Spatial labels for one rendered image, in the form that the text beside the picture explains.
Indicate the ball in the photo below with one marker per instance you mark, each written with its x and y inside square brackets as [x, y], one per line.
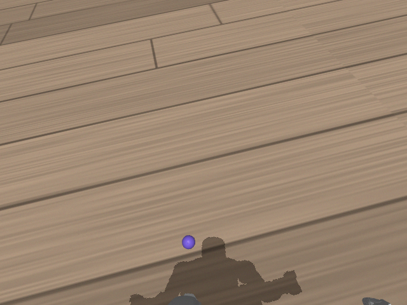
[188, 242]

